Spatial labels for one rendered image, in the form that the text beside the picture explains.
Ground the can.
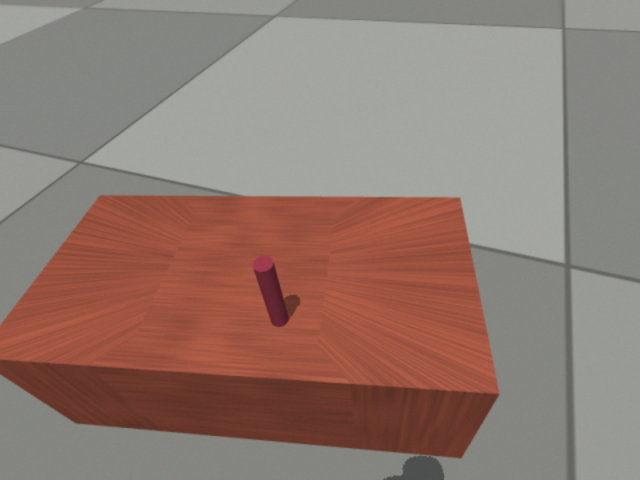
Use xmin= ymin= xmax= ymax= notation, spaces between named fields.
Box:
xmin=253 ymin=256 xmax=289 ymax=327

